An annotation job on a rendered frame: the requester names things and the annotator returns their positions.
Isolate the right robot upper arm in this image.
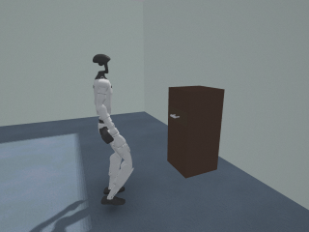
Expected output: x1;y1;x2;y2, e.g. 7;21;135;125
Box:
96;79;109;113

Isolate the cabinet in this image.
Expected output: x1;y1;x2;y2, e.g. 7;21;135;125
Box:
167;85;225;179

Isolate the robot right forearm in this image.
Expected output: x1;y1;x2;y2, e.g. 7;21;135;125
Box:
98;105;119;137

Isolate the robot left foot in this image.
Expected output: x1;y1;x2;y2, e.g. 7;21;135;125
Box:
103;187;125;195

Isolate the right robot hand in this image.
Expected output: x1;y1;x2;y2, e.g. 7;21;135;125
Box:
113;134;130;156

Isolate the drawer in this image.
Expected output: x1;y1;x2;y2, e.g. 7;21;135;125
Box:
169;106;188;127

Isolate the robot right shin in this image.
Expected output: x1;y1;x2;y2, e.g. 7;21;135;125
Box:
107;163;134;200

